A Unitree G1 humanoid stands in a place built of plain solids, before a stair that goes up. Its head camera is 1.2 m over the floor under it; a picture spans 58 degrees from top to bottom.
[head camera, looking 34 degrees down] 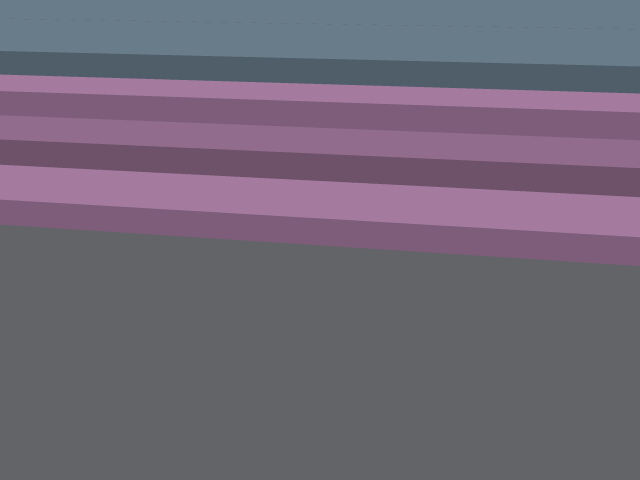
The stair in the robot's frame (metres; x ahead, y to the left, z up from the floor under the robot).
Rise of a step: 0.15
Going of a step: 0.39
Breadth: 8.00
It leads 6 degrees to the right of straight ahead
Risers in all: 4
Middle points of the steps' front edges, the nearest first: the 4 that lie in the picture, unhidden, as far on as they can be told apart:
1.58 -1.33 0.16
1.97 -1.37 0.31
2.36 -1.41 0.47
2.74 -1.46 0.62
